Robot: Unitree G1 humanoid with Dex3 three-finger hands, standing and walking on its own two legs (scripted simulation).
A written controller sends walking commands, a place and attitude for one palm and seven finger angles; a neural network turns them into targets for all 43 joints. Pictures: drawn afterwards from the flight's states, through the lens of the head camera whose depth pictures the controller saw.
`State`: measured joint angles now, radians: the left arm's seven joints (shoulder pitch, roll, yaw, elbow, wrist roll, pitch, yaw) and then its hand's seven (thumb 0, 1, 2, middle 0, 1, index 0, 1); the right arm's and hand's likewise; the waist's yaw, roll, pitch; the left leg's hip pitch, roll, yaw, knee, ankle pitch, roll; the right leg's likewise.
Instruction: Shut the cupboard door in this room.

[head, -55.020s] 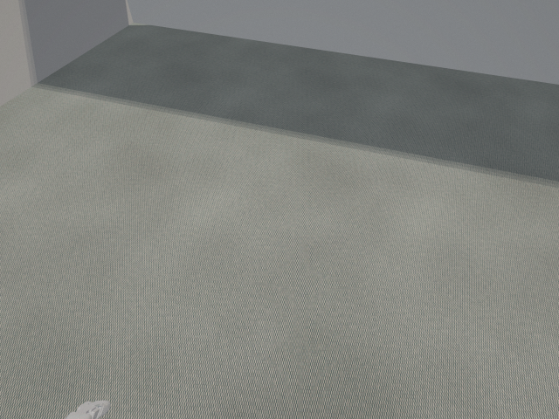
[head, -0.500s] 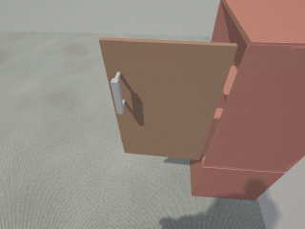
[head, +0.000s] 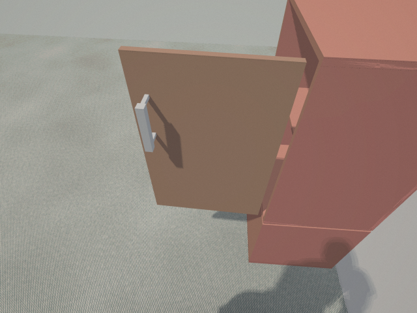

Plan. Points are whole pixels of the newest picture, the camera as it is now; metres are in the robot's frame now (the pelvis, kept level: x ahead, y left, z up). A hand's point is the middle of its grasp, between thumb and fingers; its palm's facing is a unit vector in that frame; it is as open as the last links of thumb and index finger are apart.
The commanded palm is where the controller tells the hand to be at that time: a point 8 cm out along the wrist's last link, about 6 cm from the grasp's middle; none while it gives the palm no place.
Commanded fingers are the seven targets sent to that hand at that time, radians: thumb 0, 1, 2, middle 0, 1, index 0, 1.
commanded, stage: come to a stop and stand still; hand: left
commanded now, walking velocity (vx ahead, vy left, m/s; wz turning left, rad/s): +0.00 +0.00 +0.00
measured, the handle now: (147, 123) +0.52 +0.18 +0.07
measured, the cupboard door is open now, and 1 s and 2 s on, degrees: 88 88 88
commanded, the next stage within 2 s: look again from close up in 0.14 s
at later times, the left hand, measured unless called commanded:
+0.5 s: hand out of the picture -0.02 +0.15 -0.18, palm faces +0.04 -0.99 -0.15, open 7.3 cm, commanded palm none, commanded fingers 0.00 0.90 0.90 -0.20 -0.30 -0.20 -0.30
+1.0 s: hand out of the picture -0.01 +0.17 -0.18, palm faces +0.04 -0.99 -0.15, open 7.3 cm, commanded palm none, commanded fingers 0.00 0.90 0.90 -0.20 -0.30 -0.20 -0.30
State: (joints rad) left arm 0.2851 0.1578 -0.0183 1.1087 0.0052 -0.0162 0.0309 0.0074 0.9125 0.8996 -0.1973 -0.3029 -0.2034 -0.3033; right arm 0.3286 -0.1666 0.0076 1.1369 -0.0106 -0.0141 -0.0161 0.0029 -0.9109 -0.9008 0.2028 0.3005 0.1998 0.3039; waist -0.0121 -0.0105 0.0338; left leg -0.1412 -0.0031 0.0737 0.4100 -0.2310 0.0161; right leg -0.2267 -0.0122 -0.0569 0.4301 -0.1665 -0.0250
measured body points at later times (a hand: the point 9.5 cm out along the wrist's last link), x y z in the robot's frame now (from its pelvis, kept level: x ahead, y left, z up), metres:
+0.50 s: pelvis +0.00 +0.00 +0.00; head +0.00 +0.00 +0.45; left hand -0.02 +0.20 -0.16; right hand -0.02 -0.20 -0.16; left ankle +0.00 +0.11 -0.74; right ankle +0.04 -0.10 -0.74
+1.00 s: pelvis +0.01 +0.01 +0.00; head +0.01 +0.02 +0.45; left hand -0.01 +0.22 -0.17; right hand -0.02 -0.19 -0.16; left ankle +0.00 +0.11 -0.74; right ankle +0.04 -0.10 -0.74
